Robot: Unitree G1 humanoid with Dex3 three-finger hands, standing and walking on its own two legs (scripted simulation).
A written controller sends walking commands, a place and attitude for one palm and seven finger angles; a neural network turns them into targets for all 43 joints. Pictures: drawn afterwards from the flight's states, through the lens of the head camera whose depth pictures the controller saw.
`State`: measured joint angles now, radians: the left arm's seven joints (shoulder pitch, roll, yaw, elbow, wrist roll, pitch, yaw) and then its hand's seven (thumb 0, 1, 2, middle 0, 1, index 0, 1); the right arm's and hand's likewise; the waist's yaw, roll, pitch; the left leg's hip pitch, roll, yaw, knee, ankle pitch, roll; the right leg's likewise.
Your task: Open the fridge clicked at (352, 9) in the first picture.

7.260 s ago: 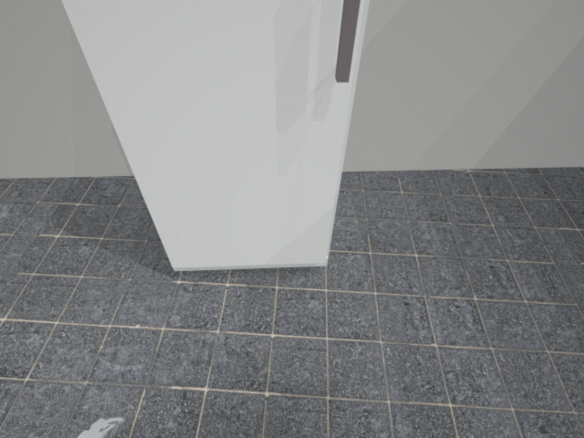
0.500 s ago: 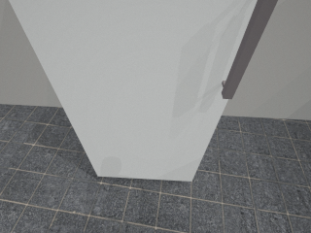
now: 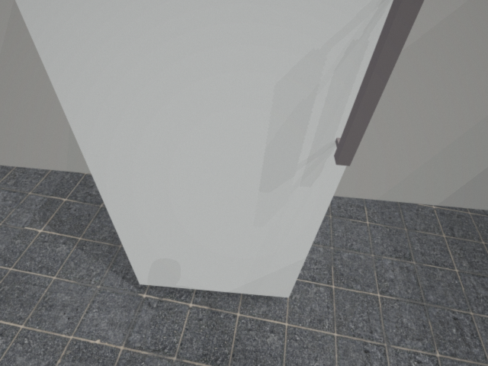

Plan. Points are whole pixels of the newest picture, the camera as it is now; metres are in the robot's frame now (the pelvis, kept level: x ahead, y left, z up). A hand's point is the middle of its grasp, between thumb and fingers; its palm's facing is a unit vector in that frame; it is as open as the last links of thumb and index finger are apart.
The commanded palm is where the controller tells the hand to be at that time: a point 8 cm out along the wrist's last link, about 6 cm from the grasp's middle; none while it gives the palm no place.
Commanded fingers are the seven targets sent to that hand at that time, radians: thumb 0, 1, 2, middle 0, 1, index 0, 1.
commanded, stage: come to a stop and stand still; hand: right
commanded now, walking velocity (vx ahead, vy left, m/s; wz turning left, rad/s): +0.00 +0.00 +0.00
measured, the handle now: (366, 86) +0.49 -0.15 +0.25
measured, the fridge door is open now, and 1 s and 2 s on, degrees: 0 0 0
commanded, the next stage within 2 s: look again from close up in 0.14 s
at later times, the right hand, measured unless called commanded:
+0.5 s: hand out of the picture +0.01 -0.17 -0.17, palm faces +0.01 +0.98 -0.19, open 7.4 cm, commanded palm none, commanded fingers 0.00 -0.90 -0.90 0.20 0.30 0.20 0.30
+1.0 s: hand out of the picture +0.01 -0.16 -0.17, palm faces +0.01 +0.98 -0.20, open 7.4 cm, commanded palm none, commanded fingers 0.00 -0.90 -0.90 0.20 0.30 0.20 0.30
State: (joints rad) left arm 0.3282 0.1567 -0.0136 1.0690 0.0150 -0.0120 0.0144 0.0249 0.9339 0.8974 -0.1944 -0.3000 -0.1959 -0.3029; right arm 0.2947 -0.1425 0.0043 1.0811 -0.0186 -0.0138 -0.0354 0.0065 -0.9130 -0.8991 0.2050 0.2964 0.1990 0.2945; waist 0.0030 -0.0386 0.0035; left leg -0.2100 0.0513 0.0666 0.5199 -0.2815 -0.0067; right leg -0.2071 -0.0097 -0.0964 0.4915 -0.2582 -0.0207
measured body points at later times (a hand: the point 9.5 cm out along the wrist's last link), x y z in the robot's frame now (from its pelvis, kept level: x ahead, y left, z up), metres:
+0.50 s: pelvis +0.01 +0.00 +0.00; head +0.02 +0.01 +0.45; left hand +0.01 +0.22 -0.16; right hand +0.01 -0.22 -0.15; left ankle +0.00 +0.12 -0.74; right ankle +0.01 -0.10 -0.74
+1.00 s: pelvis +0.01 +0.01 +0.01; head +0.02 +0.01 +0.45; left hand +0.01 +0.23 -0.16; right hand +0.01 -0.22 -0.15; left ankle +0.00 +0.12 -0.74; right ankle +0.01 -0.10 -0.74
